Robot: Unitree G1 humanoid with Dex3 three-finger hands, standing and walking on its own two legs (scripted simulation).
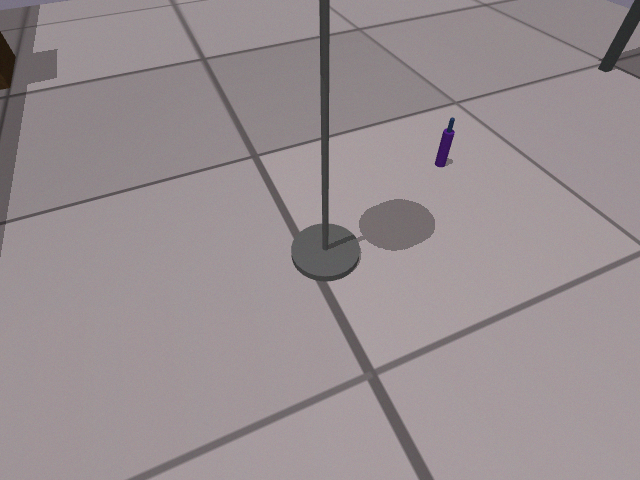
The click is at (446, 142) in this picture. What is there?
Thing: necked bottle
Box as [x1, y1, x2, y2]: [435, 118, 454, 166]
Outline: 453,118 450,118 448,127 443,131 435,164 437,166 443,166 445,163 454,132 451,128 454,120
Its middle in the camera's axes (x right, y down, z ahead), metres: +0.64 -0.47 +1.90
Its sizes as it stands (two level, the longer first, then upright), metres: 0.053 0.053 0.270
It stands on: the floor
